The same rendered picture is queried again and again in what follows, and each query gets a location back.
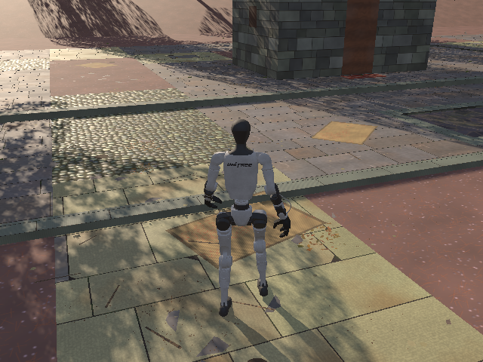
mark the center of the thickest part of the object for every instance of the right robot upper arm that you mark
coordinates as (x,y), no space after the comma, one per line
(268,173)

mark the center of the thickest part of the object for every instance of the left robot hand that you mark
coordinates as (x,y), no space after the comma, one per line
(216,199)

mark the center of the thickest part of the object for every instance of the right robot hand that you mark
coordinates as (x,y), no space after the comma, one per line
(286,226)

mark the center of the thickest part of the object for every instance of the left robot upper arm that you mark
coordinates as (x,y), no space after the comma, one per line
(213,171)

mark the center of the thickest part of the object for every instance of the robot right shin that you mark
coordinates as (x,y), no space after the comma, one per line
(261,264)

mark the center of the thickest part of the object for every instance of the left robot forearm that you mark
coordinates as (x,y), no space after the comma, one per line
(208,194)

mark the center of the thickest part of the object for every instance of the robot left thigh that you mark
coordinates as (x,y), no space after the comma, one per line
(224,232)

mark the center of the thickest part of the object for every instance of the right robot forearm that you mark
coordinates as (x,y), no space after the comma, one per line
(278,204)

